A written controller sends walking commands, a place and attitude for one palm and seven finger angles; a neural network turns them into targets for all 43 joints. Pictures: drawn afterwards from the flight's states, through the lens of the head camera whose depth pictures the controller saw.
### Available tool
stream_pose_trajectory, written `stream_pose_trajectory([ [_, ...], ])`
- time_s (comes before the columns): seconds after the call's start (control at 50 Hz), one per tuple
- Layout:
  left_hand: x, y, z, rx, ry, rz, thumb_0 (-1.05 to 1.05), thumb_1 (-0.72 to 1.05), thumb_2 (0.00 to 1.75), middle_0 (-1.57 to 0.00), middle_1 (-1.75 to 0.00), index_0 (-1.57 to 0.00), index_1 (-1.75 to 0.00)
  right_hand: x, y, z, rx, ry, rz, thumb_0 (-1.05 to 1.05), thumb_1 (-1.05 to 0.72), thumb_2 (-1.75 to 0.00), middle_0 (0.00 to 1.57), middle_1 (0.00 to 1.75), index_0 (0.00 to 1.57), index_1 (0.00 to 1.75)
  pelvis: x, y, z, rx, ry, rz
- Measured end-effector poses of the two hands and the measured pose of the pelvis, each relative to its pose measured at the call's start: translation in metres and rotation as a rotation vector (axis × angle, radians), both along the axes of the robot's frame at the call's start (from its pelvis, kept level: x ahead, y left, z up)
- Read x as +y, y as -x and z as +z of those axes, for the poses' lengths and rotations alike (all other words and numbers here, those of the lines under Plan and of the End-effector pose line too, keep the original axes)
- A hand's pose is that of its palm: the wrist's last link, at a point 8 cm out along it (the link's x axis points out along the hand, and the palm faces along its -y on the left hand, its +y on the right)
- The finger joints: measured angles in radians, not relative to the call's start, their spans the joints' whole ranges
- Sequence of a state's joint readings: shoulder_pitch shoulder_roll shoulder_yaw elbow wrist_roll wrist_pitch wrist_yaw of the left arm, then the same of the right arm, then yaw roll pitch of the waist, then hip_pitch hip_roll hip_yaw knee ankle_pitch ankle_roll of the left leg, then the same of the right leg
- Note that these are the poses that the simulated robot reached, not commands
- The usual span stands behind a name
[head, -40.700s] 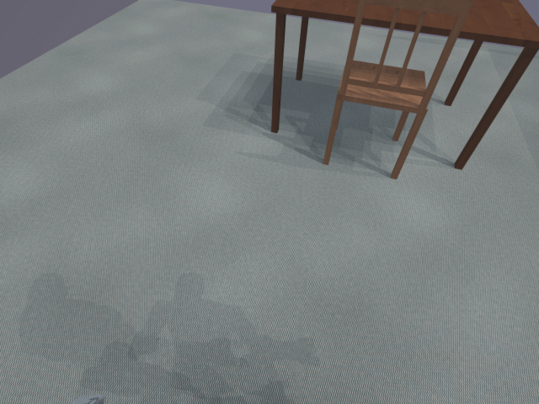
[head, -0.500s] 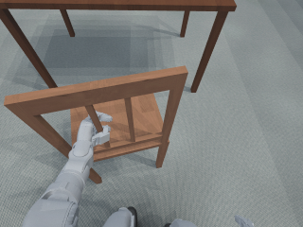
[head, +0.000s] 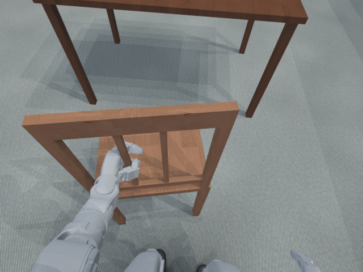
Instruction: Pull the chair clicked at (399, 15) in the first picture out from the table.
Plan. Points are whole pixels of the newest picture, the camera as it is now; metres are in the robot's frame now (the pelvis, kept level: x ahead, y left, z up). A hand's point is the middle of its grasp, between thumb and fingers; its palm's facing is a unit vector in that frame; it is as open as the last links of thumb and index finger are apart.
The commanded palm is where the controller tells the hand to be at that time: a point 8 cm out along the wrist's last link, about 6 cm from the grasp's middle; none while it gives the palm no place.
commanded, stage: step backward, pulling the chair out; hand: left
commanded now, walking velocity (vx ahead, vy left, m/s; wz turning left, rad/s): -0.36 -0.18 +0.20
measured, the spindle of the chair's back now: (128, 163) +0.37 +0.16 -0.08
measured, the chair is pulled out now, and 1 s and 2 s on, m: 0.54 0.64 0.64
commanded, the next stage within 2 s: stop walking, hand still on the chair in 0.58 s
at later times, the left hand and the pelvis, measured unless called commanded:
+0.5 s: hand (123, 185) +0.31 +0.16 -0.06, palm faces +0.08 -0.98 -0.16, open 5.0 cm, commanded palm +0.31 +0.21 -0.06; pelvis -0.04 +0.00 +0.00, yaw +6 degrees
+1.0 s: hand (117, 202) +0.27 +0.16 -0.06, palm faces +0.10 -0.98 -0.18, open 5.0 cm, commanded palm +0.25 +0.21 -0.04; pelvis -0.03 +0.00 +0.01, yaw +4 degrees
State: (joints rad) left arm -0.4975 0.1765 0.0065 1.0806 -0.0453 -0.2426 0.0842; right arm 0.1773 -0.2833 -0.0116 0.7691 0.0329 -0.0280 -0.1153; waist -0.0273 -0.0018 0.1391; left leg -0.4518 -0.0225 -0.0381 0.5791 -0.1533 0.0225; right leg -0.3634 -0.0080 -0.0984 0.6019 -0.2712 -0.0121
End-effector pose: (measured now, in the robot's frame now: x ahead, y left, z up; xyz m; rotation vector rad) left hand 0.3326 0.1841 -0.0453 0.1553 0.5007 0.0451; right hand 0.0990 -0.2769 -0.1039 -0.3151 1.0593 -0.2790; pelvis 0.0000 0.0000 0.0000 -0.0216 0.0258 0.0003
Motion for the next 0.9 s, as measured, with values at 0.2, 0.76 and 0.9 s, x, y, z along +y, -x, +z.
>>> stream_pose_trajectory([
  [0.2,0.01,0.02,0.0,-0.015,-0.022,0.049,0.05,0.73,0.85,-0.38,-1.23,-0.49,-1.45,0.027,0.015,-0.015,-0.032,-0.105,0.052,0.01,-0.91,-0.89,0.2,0.3,0.2,0.3,-0.014,0.03,-0.006,-0.005,0.02,0.021],
  [0.76,0.027,0.066,0.002,0.024,-0.018,0.12,0.05,0.73,0.83,-0.38,-1.26,-0.49,-1.45,0.027,0.027,-0.007,-0.034,-0.084,0.094,0.01,-0.91,-0.89,0.2,0.3,0.2,0.3,-0.011,0.057,-0.001,0.001,-0.014,0.092],
  [0.9,0.026,0.083,0.003,0.024,-0.022,0.104,0.05,0.74,0.82,-0.37,-1.29,-0.49,-1.45,0.03,0.03,0.0,-0.013,-0.068,0.094,0.01,-0.91,-0.89,0.2,0.3,0.2,0.3,-0.004,0.047,0.005,-0.018,-0.019,0.082],
])
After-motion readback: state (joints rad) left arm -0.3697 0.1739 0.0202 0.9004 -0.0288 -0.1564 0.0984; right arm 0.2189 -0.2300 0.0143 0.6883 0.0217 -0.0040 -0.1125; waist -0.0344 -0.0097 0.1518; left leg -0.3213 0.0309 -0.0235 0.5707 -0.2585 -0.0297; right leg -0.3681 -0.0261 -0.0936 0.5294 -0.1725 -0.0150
